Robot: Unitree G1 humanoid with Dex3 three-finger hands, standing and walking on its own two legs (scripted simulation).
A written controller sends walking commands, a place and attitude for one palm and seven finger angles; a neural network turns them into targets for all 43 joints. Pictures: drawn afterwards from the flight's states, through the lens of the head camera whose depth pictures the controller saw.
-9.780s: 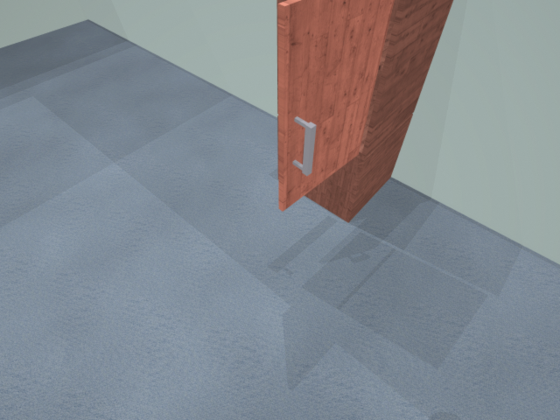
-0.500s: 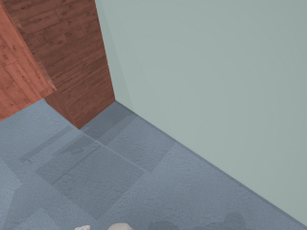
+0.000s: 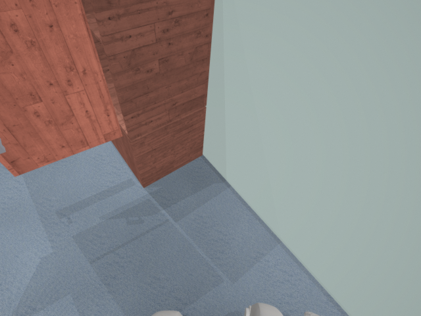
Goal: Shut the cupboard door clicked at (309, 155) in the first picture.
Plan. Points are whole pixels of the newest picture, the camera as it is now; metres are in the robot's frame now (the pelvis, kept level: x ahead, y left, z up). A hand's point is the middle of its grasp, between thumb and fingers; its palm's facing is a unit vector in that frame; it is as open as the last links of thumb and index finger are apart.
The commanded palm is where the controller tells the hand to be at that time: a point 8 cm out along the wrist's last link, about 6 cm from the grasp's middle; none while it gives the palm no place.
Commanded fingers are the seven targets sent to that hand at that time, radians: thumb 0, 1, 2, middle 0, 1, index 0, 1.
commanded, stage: turn to face it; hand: left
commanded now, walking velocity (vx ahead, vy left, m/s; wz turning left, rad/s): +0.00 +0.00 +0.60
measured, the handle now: out of the picture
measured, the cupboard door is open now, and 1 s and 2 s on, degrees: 85 85 85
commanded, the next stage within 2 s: take the last steps up to it in 0.88 s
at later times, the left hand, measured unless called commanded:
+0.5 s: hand (141, 304) +0.15 +0.15 -0.14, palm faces +0.22 -0.94 -0.27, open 7.4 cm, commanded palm none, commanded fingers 0.00 0.90 0.90 -0.20 -0.30 -0.20 -0.30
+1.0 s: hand out of the picture -0.02 +0.18 -0.18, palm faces +0.52 -0.82 -0.23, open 7.4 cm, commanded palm none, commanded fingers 0.00 0.90 0.90 -0.20 -0.30 -0.20 -0.30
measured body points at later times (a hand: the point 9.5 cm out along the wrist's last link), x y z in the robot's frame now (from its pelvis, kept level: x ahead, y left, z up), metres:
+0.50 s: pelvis +0.07 -0.06 +0.01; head +0.11 -0.08 +0.45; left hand +0.14 +0.20 -0.12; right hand +0.15 -0.31 -0.16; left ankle +0.01 +0.05 -0.64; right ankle +0.07 -0.17 -0.73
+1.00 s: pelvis +0.06 -0.02 +0.00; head +0.09 +0.03 +0.45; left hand -0.04 +0.23 -0.16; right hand +0.30 -0.16 -0.12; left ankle +0.03 +0.06 -0.73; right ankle +0.11 -0.18 -0.65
